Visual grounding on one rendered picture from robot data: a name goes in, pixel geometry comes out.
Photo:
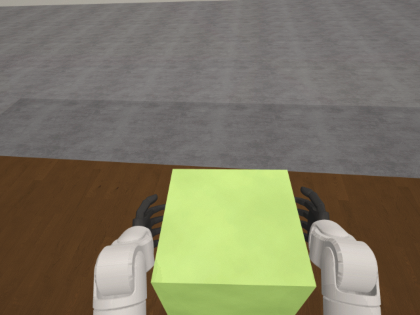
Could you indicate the robot left hand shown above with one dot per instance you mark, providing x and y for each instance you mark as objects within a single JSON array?
[{"x": 144, "y": 213}]

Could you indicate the right robot forearm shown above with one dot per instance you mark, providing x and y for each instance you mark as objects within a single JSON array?
[{"x": 349, "y": 271}]

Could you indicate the left robot forearm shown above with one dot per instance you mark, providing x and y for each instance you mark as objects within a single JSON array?
[{"x": 120, "y": 286}]

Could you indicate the robot right hand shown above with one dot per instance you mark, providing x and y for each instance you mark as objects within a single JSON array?
[{"x": 316, "y": 209}]

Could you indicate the carton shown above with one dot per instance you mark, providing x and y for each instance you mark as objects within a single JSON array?
[{"x": 231, "y": 243}]

